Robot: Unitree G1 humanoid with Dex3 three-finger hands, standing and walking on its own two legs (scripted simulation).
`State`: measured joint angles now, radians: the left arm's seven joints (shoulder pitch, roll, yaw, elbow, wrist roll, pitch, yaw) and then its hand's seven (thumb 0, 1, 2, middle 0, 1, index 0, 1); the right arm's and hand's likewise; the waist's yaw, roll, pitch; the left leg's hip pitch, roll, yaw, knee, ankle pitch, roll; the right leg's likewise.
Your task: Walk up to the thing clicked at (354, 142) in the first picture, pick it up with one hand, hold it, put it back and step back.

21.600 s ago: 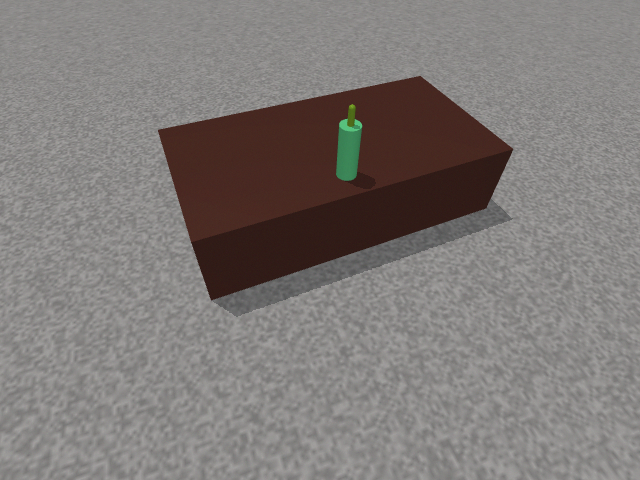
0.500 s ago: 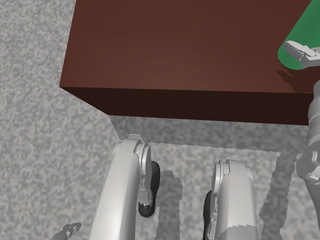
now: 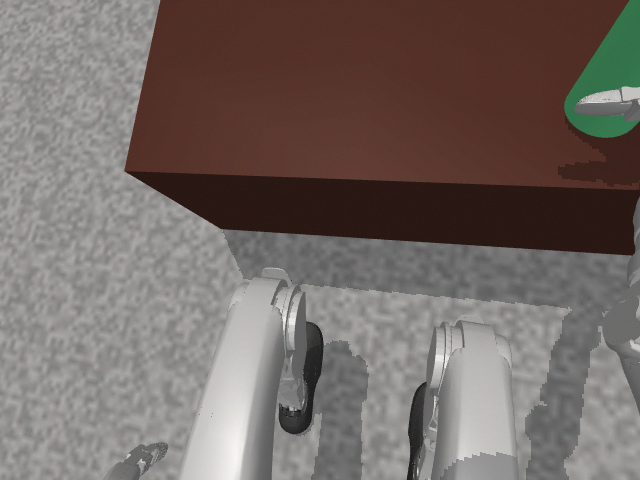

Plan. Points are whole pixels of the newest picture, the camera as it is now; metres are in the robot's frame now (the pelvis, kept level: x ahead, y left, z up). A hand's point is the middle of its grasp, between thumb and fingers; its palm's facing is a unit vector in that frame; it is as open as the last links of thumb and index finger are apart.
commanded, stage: withdraw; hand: right
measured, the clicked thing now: out of the picture +0.59 -0.22 +0.07
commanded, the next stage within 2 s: rise in 0.18 s
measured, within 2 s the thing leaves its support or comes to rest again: rests again in 0.28 s
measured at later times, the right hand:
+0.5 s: hand out of the picture +0.57 -0.35 +0.16, palm faces +0.38 +0.87 -0.33, open 17.4 cm
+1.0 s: hand out of the picture +0.47 -0.31 +0.23, palm faces +0.20 +0.95 -0.23, open 17.5 cm
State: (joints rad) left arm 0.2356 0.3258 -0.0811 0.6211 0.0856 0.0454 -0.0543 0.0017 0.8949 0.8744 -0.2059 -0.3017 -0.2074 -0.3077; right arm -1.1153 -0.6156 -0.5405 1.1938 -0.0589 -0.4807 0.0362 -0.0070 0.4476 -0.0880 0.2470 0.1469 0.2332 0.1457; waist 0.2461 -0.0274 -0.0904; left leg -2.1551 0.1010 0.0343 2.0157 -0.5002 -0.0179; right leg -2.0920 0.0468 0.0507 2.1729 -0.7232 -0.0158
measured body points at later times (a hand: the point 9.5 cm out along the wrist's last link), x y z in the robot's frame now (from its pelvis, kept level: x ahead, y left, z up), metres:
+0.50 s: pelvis +0.02 +0.00 +0.12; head +0.24 -0.03 +0.51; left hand +0.04 +0.28 +0.01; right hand +0.55 -0.39 +0.18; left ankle +0.14 +0.14 -0.37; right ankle +0.07 -0.11 -0.37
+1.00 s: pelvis +0.07 +0.00 +0.26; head +0.21 -0.04 +0.69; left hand +0.13 +0.27 +0.16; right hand +0.46 -0.36 +0.24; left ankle +0.13 +0.14 -0.37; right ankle +0.07 -0.11 -0.37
